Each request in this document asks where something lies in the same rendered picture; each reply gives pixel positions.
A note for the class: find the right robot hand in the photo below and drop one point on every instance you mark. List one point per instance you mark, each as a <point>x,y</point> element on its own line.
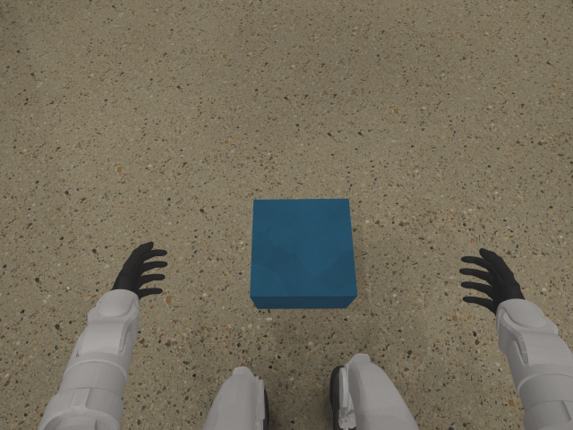
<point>499,276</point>

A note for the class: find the right robot foot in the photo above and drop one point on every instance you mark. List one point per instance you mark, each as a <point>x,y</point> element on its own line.
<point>334,398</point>

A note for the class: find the left robot hand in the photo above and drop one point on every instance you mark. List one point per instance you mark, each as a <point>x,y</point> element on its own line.
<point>130,278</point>

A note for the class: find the carton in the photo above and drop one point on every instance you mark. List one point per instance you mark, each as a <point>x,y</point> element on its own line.
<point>302,254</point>

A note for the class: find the right robot forearm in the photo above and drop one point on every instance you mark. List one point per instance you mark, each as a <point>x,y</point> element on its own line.
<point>540,362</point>

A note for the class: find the left robot thigh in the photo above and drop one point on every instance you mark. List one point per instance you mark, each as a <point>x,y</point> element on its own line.
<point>238,404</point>

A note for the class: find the left robot forearm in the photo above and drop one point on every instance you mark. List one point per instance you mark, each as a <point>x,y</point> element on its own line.
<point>90,394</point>

